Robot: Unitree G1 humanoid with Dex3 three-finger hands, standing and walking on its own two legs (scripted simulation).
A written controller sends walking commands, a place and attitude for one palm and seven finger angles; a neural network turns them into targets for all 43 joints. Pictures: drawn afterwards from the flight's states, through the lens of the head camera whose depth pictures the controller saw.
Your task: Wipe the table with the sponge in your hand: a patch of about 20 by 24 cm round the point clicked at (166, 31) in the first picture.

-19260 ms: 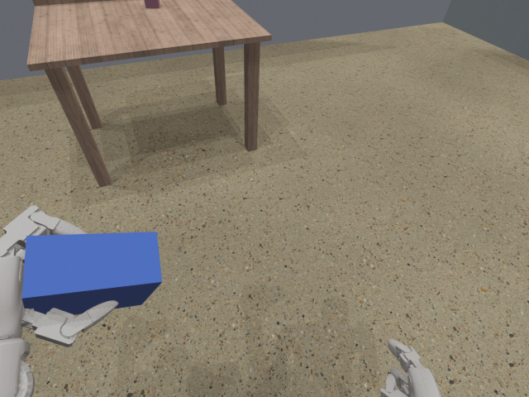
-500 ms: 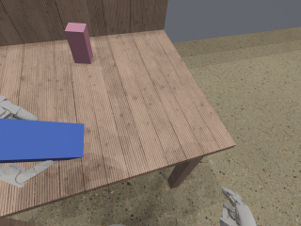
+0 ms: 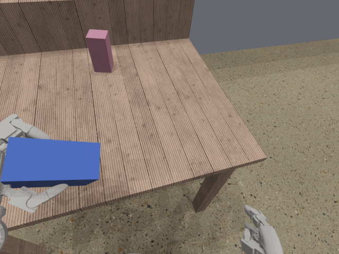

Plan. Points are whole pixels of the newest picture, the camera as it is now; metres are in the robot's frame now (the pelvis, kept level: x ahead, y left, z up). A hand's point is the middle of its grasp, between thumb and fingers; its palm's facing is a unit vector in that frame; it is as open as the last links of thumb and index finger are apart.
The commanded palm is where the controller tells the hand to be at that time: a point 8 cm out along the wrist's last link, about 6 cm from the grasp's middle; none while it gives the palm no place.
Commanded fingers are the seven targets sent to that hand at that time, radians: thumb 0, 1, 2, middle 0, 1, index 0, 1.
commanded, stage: come to a stop and stand still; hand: left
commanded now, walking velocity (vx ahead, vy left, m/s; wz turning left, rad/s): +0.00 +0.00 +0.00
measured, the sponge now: (67, 165) +0.23 +0.21 +0.13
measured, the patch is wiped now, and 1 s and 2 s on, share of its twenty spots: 0.00 0.00 0.00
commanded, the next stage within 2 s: look again from close up in 0.16 s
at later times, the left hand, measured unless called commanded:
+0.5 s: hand (43, 167) +0.21 +0.23 +0.16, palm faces +0.31 -0.87 -0.39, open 10.4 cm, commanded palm +0.16 +0.27 +0.18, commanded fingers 0.00 0.10 1.30 -1.20 -1.60 -1.20 -1.60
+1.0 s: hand (70, 148) +0.25 +0.21 +0.16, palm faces +0.30 -0.89 -0.35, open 10.4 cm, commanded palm +0.19 +0.24 +0.18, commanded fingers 0.00 0.10 1.30 -1.20 -1.60 -1.20 -1.60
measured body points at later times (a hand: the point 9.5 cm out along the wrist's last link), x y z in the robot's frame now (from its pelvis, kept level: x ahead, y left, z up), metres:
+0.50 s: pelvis +0.00 -0.01 +0.00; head +0.02 +0.01 +0.45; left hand +0.19 +0.28 +0.18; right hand +0.18 -0.24 -0.06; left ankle +0.05 +0.07 -0.74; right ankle +0.03 -0.12 -0.74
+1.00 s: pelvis +0.02 -0.03 +0.00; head +0.03 -0.01 +0.45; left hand +0.23 +0.25 +0.18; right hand +0.19 -0.25 -0.06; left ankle +0.05 +0.07 -0.74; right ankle +0.03 -0.12 -0.74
